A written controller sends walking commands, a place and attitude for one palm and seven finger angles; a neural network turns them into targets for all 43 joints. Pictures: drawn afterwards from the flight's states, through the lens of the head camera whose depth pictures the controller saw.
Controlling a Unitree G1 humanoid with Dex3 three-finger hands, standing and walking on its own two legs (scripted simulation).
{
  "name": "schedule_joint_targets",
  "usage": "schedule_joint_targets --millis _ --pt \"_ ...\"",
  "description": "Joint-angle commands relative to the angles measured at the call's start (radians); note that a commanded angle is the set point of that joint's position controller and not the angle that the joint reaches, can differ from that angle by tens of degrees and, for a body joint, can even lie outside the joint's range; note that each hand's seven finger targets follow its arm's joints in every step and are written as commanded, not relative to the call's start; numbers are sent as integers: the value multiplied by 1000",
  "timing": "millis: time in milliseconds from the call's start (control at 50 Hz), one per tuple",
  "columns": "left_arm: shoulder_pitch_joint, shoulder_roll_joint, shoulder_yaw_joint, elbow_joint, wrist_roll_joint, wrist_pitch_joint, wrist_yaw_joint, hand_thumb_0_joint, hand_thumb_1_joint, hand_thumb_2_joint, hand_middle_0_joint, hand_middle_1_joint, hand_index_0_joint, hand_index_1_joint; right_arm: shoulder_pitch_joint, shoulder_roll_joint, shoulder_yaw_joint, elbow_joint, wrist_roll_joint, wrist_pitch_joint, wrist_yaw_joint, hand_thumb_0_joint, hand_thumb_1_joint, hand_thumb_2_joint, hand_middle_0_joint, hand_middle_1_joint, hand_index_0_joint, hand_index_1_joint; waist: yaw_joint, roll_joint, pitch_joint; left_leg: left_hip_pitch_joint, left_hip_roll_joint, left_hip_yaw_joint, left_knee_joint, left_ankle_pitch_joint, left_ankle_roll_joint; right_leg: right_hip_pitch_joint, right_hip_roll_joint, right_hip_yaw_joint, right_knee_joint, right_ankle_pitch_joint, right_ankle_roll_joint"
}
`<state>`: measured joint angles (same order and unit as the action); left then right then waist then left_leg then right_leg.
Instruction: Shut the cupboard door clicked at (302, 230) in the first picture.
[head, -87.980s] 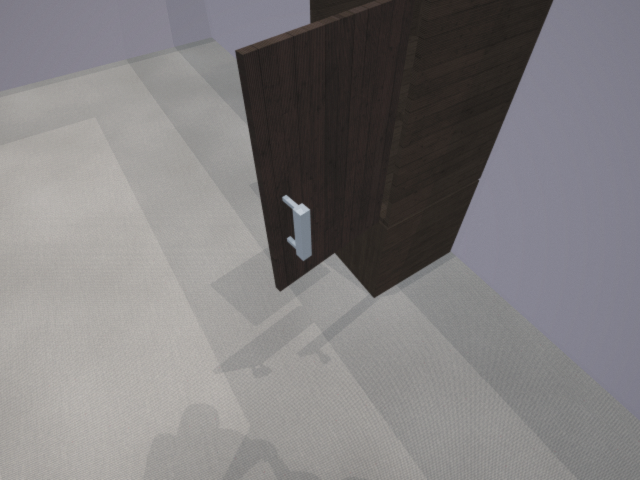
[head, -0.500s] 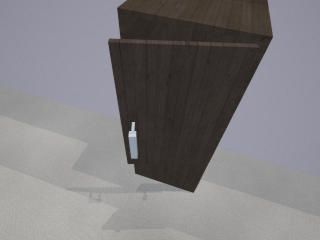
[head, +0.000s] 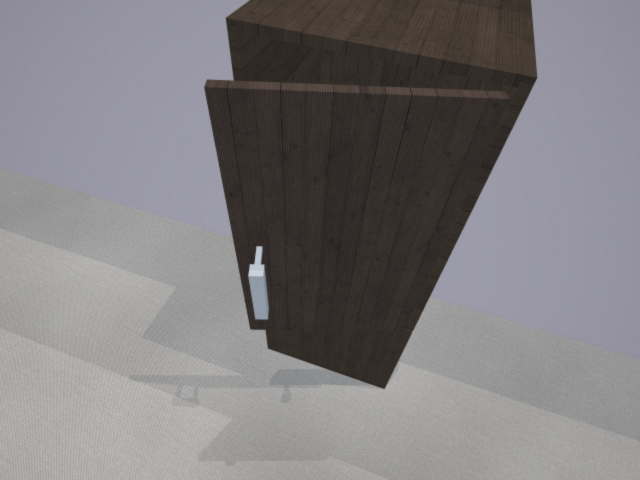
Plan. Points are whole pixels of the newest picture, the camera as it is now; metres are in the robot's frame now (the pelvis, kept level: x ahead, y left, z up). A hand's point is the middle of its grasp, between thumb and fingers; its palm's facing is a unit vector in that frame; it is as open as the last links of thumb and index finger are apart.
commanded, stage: look again from close up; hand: left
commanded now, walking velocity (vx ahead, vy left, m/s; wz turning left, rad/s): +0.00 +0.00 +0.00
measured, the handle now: (260, 283) +0.45 +0.14 -0.11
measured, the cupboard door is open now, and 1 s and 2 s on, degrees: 19 19 19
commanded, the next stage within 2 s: shuffle to correct the standing spot in 0.56 s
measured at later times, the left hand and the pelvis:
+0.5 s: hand out of the picture +0.00 +0.18 -0.18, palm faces +0.01 -0.98 -0.20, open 7.4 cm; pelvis +0.00 +0.00 +0.00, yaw +0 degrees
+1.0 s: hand out of the picture -0.02 +0.15 -0.18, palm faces +0.03 -0.99 -0.17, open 7.4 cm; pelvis +0.00 -0.02 +0.00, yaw +1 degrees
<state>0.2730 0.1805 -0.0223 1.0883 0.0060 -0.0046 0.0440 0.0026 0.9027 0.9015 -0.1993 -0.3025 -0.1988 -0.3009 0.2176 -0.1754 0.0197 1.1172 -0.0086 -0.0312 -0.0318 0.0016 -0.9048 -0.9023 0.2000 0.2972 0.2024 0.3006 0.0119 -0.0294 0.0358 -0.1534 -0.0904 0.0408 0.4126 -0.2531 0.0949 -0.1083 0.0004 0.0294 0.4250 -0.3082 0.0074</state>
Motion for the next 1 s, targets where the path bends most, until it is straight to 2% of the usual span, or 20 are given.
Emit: schedule_joint_targets --millis 0,100,280,300,360,400,480,500,640,680,720,780,860,920,960,980 --pt "58 111 20 -27 5 -14 4 0 900 900 -200 -300 -200 -300 43 -124 -22 -29 5 -12 -10 0 -900 -900 200 300 200 300 -6 13 9 31 183 -156 -70 310 -34 -47 -99 74 -54 233 -45" --pt "58 116 20 -26 6 -17 3 0 900 900 -200 -300 -200 -300 36 -129 -22 -27 6 -12 -8 0 -900 -900 200 300 200 300 -5 2 7 28 182 -157 -74 292 -35 -38 -101 79 -63 243 -46" --pt "55 118 19 -21 3 -15 1 0 900 900 -200 -300 -200 -300 36 -135 -19 -17 4 -12 -7 0 -900 -900 200 300 200 300 -6 26 10 32 187 -167 -101 258 -38 -45 -100 75 -73 185 -43" --pt "57 117 21 -23 5 -16 1 0 900 900 -200 -300 -200 -300 32 -133 -21 -20 5 -12 -8 0 -900 -900 200 300 200 300 -3 11 17 29 185 -164 -94 275 -36 -43 -100 75 -74 205 -43" --pt "51 120 21 -21 3 -16 1 0 900 900 -200 -300 -200 -300 36 -138 -20 -17 4 -13 -8 0 -900 -900 200 300 200 300 -7 18 -2 39 188 -167 -100 281 -38 -35 -101 75 -72 202 -44" --pt "49 119 22 -20 4 -15 1 0 900 900 -200 -300 -200 -300 34 -135 -21 -16 5 -13 -8 0 -900 -900 200 300 200 300 -4 19 16 29 188 -169 -104 279 -37 -39 -99 72 -74 194 -42" --pt "50 121 22 -16 2 -15 0 0 900 900 -200 -300 -200 -300 40 -142 -20 -14 4 -15 -9 0 -900 -900 200 300 200 300 -6 26 -4 43 190 -176 -109 291 -39 -36 -100 71 -73 185 -43" --pt "47 120 23 -17 3 -15 0 0 900 900 -200 -300 -200 -300 39 -138 -21 -14 5 -15 -10 0 -900 -900 200 300 200 300 -3 19 12 34 190 -175 -106 304 -36 -36 -99 68 -73 196 -42" --pt "46 124 26 -14 2 -14 1 0 900 900 -200 -300 -200 -300 47 -142 -21 -12 5 -18 -12 0 -900 -900 200 300 200 300 -4 29 -16 55 192 -177 -104 346 -40 -22 -102 63 -70 203 -42" --pt "66 78 15 3 0 -7 1 0 900 900 -200 -300 -200 -300 65 -101 -11 2 3 -13 -11 0 -900 -900 200 300 200 300 -9 9 -3 47 200 -193 -115 289 -41 -32 -93 44 -67 153 -30" --pt "79 71 14 10 2 -2 2 0 900 900 -200 -300 -200 -300 72 -96 -14 6 2 -9 -12 0 -900 -900 200 300 200 300 -8 0 17 32 213 -218 -119 245 -32 -42 -88 26 -56 113 -27" --pt "85 64 16 13 5 7 0 0 900 900 -200 -300 -200 -300 81 -107 -22 9 -2 -2 -16 0 -900 -900 200 300 200 300 -16 35 50 24 248 -286 -154 158 -20 -91 -70 0 -20 46 -24" --pt "96 62 26 4 10 17 -6 0 900 900 -200 -300 -200 -300 123 -124 -39 14 -6 5 -32 0 -900 -900 200 300 200 300 -25 86 56 74 315 -359 -154 223 31 -188 -48 -21 71 -25 -25" --pt "73 64 39 -24 16 26 -12 0 900 900 -200 -300 -200 -300 166 -134 -52 15 -12 11 -42 0 -900 -900 200 300 200 300 -44 106 41 111 381 -405 -138 346 97 -285 -42 -11 228 -165 -26" --pt "58 52 48 -44 18 32 -17 0 900 900 -200 -300 -200 -300 167 -143 -59 9 -18 14 -45 0 -900 -900 200 300 200 300 -45 98 26 97 401 -400 -124 375 121 -310 -45 2 298 -196 -28" --pt "61 45 52 -51 18 34 -21 0 900 900 -200 -300 -200 -300 157 -147 -63 3 -20 15 -45 0 -900 -900 200 300 200 300 -42 99 14 73 398 -381 -120 356 118 -296 -44 4 308 -184 -27"
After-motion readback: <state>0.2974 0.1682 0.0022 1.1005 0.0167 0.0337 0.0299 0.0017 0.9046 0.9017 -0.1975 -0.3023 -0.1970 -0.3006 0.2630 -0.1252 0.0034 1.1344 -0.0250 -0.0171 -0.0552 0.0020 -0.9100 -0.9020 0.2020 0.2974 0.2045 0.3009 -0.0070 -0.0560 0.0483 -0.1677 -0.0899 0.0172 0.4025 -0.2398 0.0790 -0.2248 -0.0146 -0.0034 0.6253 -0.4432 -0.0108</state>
